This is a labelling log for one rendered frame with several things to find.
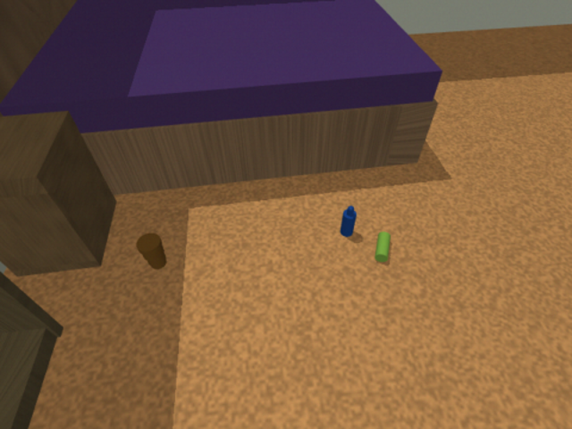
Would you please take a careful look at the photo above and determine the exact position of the bookshelf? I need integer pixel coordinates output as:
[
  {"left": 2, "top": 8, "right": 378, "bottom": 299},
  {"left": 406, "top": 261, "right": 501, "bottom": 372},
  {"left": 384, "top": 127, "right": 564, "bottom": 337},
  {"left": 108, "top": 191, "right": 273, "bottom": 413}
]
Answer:
[{"left": 0, "top": 272, "right": 63, "bottom": 429}]

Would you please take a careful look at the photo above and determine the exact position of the bed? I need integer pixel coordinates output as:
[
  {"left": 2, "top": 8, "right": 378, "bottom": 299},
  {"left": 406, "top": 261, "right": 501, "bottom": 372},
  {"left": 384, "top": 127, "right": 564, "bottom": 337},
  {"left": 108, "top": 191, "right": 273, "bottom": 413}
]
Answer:
[{"left": 0, "top": 0, "right": 442, "bottom": 195}]

